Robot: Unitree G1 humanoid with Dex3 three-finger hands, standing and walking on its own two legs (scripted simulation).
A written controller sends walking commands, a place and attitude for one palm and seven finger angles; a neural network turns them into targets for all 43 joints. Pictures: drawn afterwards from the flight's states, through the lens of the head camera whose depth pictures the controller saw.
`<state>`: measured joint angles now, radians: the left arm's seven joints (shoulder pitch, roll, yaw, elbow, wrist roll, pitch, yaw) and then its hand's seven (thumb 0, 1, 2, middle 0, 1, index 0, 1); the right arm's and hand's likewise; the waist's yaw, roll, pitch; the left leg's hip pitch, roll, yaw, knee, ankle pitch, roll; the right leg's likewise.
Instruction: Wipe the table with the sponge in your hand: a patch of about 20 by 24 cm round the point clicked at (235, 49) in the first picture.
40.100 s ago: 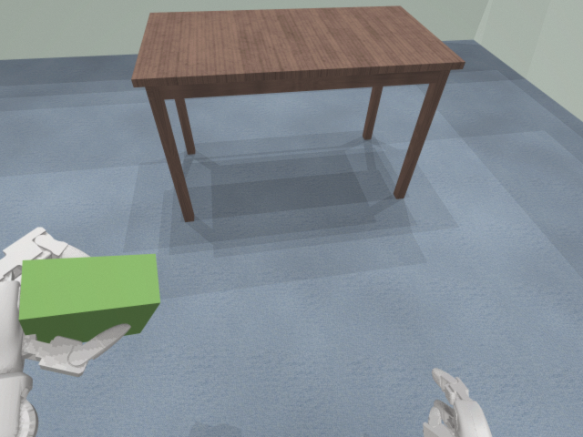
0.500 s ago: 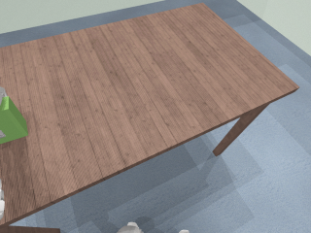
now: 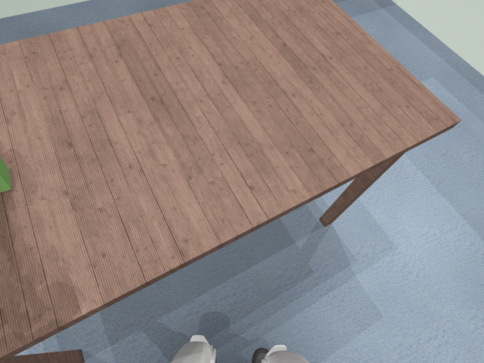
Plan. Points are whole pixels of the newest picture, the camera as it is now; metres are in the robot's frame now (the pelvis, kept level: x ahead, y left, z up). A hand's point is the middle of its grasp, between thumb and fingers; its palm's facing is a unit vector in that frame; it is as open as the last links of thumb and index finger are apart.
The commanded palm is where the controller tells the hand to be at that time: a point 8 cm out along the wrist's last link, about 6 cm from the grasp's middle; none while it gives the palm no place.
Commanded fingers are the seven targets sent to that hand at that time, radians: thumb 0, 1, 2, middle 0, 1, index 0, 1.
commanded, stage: slide across to the middle lane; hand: left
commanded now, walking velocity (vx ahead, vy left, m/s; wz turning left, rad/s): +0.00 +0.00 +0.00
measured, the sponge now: out of the picture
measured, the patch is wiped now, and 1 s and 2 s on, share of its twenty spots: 0.10 0.40 0.50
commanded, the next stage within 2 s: wipe back along the middle lane in 0.44 s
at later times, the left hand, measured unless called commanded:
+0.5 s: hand out of the picture +0.42 +0.40 +0.05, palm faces -0.16 +0.00 -0.99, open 9.6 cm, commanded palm +0.42 +0.37 +0.10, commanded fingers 0.00 0.10 1.30 -1.20 -1.60 -1.20 -1.60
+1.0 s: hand (6, 165) +0.39 +0.36 +0.05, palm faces -0.12 -0.01 -0.99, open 9.6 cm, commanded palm +0.37 +0.35 +0.08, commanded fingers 0.00 0.10 1.30 -1.20 -1.60 -1.20 -1.60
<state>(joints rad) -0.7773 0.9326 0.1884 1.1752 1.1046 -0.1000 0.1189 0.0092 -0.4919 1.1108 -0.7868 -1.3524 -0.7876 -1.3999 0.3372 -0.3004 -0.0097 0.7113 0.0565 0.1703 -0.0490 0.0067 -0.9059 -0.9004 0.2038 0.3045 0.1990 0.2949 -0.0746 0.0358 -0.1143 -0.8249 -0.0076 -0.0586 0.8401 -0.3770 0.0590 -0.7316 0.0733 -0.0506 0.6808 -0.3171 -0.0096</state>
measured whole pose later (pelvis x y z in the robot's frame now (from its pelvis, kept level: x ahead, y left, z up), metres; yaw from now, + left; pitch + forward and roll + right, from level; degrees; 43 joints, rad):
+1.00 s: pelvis +0.02 -0.01 +0.02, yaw +1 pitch +14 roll -3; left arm -0.57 0.61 0.07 1.00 1.03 0.09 0.26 -0.02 -0.46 1.11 -0.74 -1.41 -0.74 -1.46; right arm 0.29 -0.29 -0.04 0.74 0.06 0.16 0.00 0.01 -0.91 -0.90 0.20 0.30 0.20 0.29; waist -0.04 0.05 -0.14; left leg -0.57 -0.03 -0.04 0.67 -0.34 0.06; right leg -0.50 0.05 -0.02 0.55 -0.30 -0.01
